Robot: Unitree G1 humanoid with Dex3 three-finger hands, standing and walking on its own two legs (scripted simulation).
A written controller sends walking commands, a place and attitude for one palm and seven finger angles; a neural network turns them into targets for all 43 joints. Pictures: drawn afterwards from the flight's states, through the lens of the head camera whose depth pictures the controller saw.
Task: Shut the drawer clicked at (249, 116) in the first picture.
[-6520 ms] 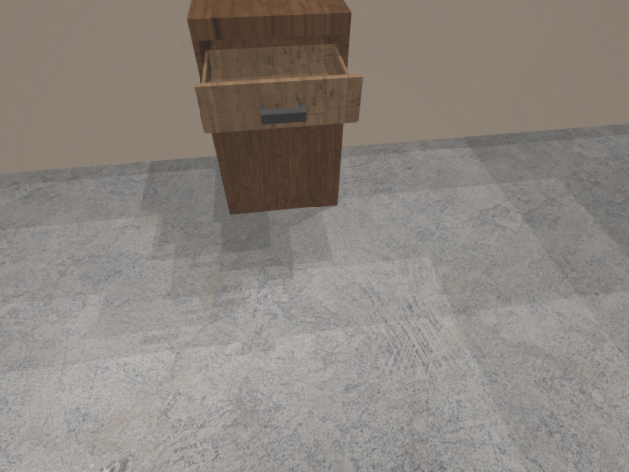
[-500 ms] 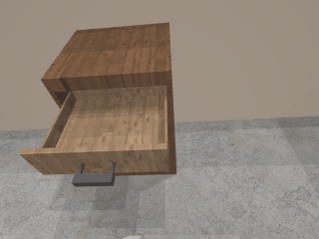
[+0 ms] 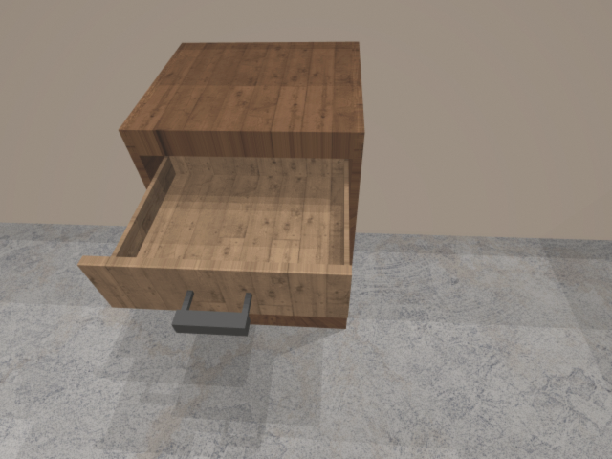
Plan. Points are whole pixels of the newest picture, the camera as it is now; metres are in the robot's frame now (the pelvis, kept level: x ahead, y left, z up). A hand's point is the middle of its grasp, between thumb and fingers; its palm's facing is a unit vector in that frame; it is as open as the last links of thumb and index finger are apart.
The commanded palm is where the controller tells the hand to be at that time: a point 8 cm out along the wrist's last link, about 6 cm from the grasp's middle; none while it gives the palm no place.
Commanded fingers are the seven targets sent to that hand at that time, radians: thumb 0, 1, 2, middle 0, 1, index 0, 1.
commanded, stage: come to a stop and stand still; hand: left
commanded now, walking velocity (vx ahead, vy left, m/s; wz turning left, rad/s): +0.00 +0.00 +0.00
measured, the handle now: (215, 310) +0.35 +0.21 -0.08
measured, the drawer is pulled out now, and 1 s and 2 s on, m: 0.30 0.30 0.30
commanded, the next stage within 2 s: look again from close up in 0.42 s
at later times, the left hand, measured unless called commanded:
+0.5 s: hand out of the picture -0.02 +0.20 -0.18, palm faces +0.03 -0.98 -0.19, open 7.3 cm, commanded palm none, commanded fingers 0.00 0.90 0.90 -0.20 -0.30 -0.20 -0.30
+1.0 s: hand out of the picture -0.01 +0.22 -0.18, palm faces +0.01 -0.98 -0.20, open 7.3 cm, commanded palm none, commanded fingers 0.00 0.90 0.90 -0.20 -0.30 -0.20 -0.30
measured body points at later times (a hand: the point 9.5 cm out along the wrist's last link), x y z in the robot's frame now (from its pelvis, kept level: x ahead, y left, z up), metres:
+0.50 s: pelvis -0.01 +0.04 +0.00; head +0.00 +0.03 +0.45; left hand -0.02 +0.25 -0.16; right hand -0.02 -0.18 -0.17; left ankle -0.02 +0.15 -0.74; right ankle -0.02 -0.08 -0.74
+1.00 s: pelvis -0.01 +0.05 -0.01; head -0.01 +0.04 +0.44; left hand -0.01 +0.27 -0.16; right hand -0.02 -0.16 -0.17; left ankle -0.02 +0.15 -0.74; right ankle -0.02 -0.08 -0.74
